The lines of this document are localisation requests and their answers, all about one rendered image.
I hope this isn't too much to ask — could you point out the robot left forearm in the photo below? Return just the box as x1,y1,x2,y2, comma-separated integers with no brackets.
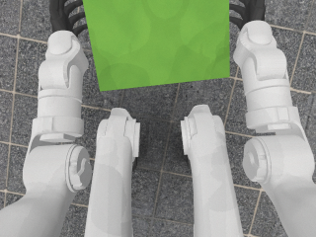
23,30,89,187

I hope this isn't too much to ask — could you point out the left robot upper arm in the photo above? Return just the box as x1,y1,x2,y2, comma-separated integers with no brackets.
0,144,93,237

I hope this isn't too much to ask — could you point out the robot right hand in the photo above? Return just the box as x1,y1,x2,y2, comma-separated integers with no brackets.
229,0,266,31

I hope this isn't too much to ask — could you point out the right robot upper arm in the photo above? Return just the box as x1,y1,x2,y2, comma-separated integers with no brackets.
242,134,316,237

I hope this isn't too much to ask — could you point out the right robot thigh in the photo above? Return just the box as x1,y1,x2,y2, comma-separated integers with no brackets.
181,112,244,237

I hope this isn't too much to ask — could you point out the robot right forearm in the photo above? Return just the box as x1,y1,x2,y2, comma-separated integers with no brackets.
233,20,315,175

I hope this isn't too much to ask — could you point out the carton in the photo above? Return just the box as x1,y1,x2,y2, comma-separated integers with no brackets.
82,0,230,92

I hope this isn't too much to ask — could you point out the robot left hand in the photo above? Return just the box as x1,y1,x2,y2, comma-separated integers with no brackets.
49,0,88,38

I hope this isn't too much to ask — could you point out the robot left foot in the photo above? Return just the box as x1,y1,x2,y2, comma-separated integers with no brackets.
131,121,141,172

